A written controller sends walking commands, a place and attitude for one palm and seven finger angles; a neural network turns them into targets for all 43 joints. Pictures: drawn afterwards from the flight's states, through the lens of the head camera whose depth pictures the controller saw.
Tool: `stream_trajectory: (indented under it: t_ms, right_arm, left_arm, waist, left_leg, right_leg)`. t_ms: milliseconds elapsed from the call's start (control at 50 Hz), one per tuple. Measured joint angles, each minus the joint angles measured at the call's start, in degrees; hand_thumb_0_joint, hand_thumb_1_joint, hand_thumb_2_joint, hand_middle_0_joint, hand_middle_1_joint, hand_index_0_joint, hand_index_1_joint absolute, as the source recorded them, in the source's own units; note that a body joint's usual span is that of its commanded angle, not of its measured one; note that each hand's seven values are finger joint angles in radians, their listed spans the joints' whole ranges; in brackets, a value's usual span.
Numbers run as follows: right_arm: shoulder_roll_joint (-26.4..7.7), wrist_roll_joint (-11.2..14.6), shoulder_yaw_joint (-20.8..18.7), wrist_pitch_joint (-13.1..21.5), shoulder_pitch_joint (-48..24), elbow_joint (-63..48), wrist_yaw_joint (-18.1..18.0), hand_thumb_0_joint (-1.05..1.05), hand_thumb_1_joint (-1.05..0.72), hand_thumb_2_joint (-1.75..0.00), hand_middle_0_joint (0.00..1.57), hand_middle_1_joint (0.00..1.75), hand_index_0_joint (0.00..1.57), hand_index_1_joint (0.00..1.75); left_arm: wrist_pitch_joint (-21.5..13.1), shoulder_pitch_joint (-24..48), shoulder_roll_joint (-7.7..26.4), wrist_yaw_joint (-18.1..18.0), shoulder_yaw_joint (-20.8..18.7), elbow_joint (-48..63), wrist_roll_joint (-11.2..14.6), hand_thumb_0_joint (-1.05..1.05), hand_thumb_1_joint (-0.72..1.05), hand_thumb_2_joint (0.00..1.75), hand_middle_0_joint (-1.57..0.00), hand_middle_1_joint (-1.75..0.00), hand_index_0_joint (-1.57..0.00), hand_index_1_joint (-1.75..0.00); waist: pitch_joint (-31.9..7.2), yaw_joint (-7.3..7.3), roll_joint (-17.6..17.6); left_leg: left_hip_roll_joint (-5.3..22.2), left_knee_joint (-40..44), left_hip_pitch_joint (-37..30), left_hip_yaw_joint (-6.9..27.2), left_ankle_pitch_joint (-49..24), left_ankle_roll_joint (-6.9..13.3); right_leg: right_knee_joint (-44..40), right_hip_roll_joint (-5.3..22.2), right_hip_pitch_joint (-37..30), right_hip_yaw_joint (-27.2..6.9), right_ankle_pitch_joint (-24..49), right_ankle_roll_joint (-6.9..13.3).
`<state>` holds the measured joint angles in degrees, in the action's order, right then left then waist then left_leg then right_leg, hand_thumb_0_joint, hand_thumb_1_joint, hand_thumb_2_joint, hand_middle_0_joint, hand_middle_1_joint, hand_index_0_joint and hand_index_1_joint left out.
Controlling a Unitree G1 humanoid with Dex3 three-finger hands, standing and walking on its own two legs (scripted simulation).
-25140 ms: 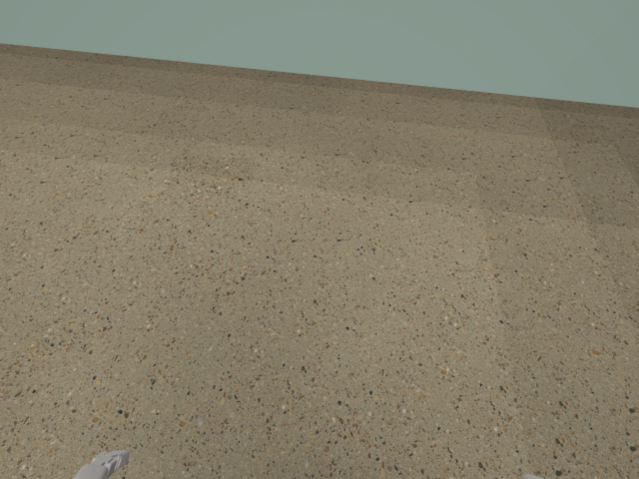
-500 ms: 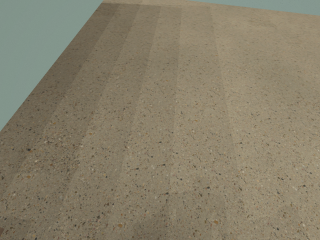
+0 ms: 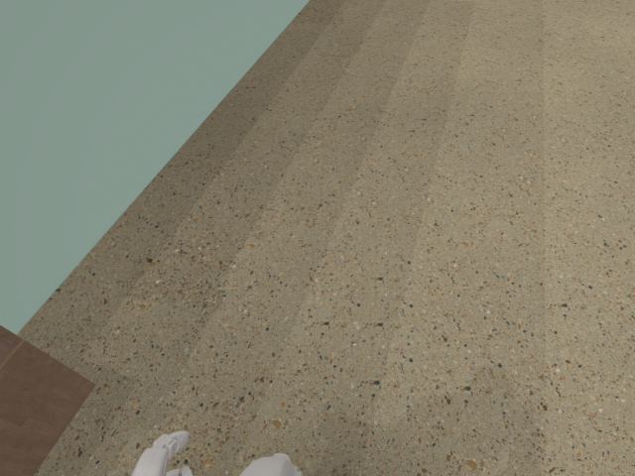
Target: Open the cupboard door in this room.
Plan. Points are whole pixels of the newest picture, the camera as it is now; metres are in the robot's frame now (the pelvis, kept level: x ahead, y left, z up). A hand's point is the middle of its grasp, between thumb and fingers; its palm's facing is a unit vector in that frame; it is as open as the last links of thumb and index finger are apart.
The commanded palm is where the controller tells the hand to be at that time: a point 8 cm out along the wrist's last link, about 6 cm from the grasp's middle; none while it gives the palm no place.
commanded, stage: turn to face it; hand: left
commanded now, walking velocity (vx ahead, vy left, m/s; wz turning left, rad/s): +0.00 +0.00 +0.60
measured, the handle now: out of the picture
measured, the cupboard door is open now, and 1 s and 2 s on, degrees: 0 0 0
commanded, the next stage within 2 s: take the last steps up to it in 1.88 s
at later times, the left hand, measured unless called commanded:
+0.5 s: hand out of the picture -0.11 +0.24 -0.19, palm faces +0.38 -0.88 -0.27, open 7.4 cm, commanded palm none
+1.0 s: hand out of the picture +0.01 +0.27 -0.14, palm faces +0.53 -0.81 -0.27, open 7.4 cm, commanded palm none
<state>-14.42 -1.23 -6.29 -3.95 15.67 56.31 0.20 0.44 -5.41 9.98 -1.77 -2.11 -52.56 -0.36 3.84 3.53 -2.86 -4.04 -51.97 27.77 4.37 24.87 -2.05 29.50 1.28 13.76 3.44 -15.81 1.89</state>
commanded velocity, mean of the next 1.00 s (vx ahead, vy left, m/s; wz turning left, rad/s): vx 0.00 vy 0.00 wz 0.60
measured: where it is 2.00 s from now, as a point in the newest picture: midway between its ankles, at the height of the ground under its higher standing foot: outside the picture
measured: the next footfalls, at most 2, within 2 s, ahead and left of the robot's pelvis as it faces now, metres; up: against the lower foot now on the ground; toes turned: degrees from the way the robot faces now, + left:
left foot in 0.46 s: -0.05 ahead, +0.13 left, +0.00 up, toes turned +24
right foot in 1.02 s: +0.08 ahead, -0.07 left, +0.00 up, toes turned +35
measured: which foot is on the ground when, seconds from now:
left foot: up 0.00-0.44, down 0.46-1.00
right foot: down 0.00-0.46, up 0.48-1.00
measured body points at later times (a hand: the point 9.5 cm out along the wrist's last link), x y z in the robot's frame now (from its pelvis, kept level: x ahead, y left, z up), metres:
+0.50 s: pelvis -0.03 +0.03 -0.01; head +0.01 +0.08 +0.43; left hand -0.13 +0.29 -0.17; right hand +0.20 -0.16 -0.13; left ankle -0.09 +0.12 -0.74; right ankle -0.01 -0.10 -0.72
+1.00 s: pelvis -0.02 +0.01 +0.00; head +0.02 +0.03 +0.44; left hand -0.02 +0.31 -0.12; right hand +0.12 -0.21 -0.16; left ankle -0.09 +0.12 -0.74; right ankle +0.04 -0.09 -0.73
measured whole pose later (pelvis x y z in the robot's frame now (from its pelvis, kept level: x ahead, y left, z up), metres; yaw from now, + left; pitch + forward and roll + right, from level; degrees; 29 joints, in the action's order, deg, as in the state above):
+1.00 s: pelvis -0.02 +0.01 +0.00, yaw +35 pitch +1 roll +0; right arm -12.9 -1.2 -4.4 -3.0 16.7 55.1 -0.2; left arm 1.6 -2.1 13.2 -1.3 -2.3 -49.9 0.5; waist 4.8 4.1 -1.0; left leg -4.8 -29.9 15.9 10.4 14.6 0.2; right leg 35.1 0.6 17.4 -0.1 -19.7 -4.8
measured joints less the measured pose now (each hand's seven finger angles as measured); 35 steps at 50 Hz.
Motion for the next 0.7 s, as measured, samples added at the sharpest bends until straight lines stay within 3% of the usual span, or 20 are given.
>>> stream_trajectory:
  t_ms: [80, 180, 360, 400, 440, 460, 500, 540, 620, 700]
  right_arm:
    - [-1.96, -0.19, -0.45, -0.47, -2.17, -1.18, 0.47, 0.01, -0.91, -0.90, 0.20, 0.29, 0.20, 0.30]
    - [-3.16, -0.21, -0.28, -1.31, -4.72, -1.65, 0.71, 0.01, -0.91, -0.90, 0.20, 0.29, 0.20, 0.30]
    - [-2.40, 0.46, 1.55, -1.20, -11.09, -3.00, 0.96, 0.01, -0.91, -0.90, 0.19, 0.29, 0.19, 0.30]
    - [-1.80, 0.67, 2.12, -0.65, -12.18, -3.76, 1.02, 0.01, -0.91, -0.90, 0.19, 0.29, 0.19, 0.30]
    - [-1.30, 0.73, 2.66, 0.23, -12.64, -4.68, 1.20, 0.01, -0.91, -0.90, 0.20, 0.29, 0.19, 0.30]
    - [-1.07, 0.65, 2.82, 0.88, -12.71, -5.10, 1.28, 0.01, -0.91, -0.90, 0.20, 0.29, 0.20, 0.30]
    - [0.35, 0.66, 3.27, 1.69, -12.97, -5.30, 1.22, 0.01, -0.91, -0.90, 0.20, 0.29, 0.20, 0.30]
    - [1.35, 0.58, 3.89, 2.04, -12.33, -5.24, 0.92, 0.01, -0.91, -0.90, 0.20, 0.29, 0.20, 0.30]
    - [2.18, 0.47, 4.25, 2.08, -10.30, -4.67, 0.20, 0.00, -0.91, -0.90, 0.20, 0.29, 0.20, 0.30]
    - [2.65, 0.56, 4.21, 2.18, -7.91, -3.87, 0.09, 0.01, -0.91, -0.90, 0.20, 0.30, 0.20, 0.30]
  left_arm:
    - [-0.11, -2.60, -0.15, 0.03, 0.19, -0.45, -0.05, 0.01, 0.90, 0.89, -0.20, -0.30, -0.20, -0.30]
    - [-0.36, -5.59, 0.12, 0.26, 0.30, -0.79, -0.31, 0.01, 0.90, 0.89, -0.20, -0.30, -0.20, -0.30]
    - [0.32, -10.01, 2.54, 0.61, -0.13, -2.28, -1.07, 0.01, 0.90, 0.89, -0.20, -0.30, -0.20, -0.30]
    - [0.56, -10.49, 3.57, 0.70, -0.51, -2.64, -1.12, 0.01, 0.90, 0.89, -0.20, -0.30, -0.20, -0.30]
    - [0.86, -11.13, 4.68, 0.80, -0.95, -2.95, -0.90, 0.01, 0.90, 0.89, -0.20, -0.30, -0.20, -0.30]
    - [1.12, -11.43, 5.30, 0.88, -1.20, -3.07, -0.67, 0.01, 0.90, 0.89, -0.20, -0.30, -0.20, -0.30]
    - [2.43, -10.56, 6.83, 0.72, -1.67, -3.75, -0.51, 0.01, 0.90, 0.89, -0.20, -0.30, -0.20, -0.30]
    - [3.56, -9.68, 7.39, 0.51, -1.89, -4.16, -0.55, 0.01, 0.90, 0.89, -0.20, -0.30, -0.20, -0.30]
    - [3.39, -6.94, 7.06, 1.01, -1.94, -3.44, -0.36, 0.01, 0.91, 0.89, -0.19, -0.30, -0.19, -0.30]
    - [2.60, -4.46, 6.50, 1.05, -1.70, -1.71, -0.30, 0.01, 0.90, 0.89, -0.19, -0.30, -0.19, -0.30]
  waist:
    - [0.41, -0.65, 0.55]
    - [0.94, -2.15, 1.28]
    - [2.53, -5.67, 3.21]
    - [2.73, -6.34, 3.90]
    - [2.36, -6.54, 4.44]
    - [2.06, -6.53, 4.78]
    - [2.66, -7.10, 6.73]
    - [2.35, -7.07, 6.77]
    - [1.89, -6.07, 5.42]
    - [1.55, -5.23, 5.05]
  left_leg:
    - [3.05, -13.43, 2.90, -2.83, -2.87, -1.65]
    - [6.01, -14.88, 1.59, -2.77, -4.10, -3.00]
    - [6.87, 1.75, -6.19, -6.41, 0.77, -2.38]
    - [6.45, 7.65, -8.75, -7.89, 0.47, -1.77]
    - [6.03, 16.50, -12.42, -9.31, -4.78, -1.05]
    - [5.65, 19.49, -13.66, -9.36, -6.89, 1.11]
    - [4.33, 17.57, -13.22, -9.05, -5.28, 3.73]
    - [4.32, 18.12, -13.89, -7.96, -4.84, 4.42]
    - [3.96, 22.66, -15.75, -4.91, -7.78, 4.73]
    - [2.84, 25.72, -16.87, -3.00, -9.85, 5.17]
  right_leg:
    - [-1.94, 1.90, -1.89, 2.76, 0.53, 0.29]
    - [-2.00, 3.77, -2.30, 6.61, 0.30, 0.42]
    - [0.17, 7.14, -0.57, 12.45, -0.34, -1.03]
    - [1.63, 8.05, 0.10, 13.74, -0.91, -1.79]
    - [4.52, 9.16, 1.12, 15.15, -2.24, -2.88]
    - [7.44, 9.92, 2.33, 15.12, -3.33, -3.56]
    - [17.05, 9.65, 5.91, 9.32, -11.72, -5.10]
    - [25.90, 7.62, 9.16, 5.13, -14.07, -6.05]
    - [34.63, 5.33, 13.39, 0.43, -9.29, -7.19]
    - [35.82, 4.67, 15.12, -2.42, -5.74, -8.06]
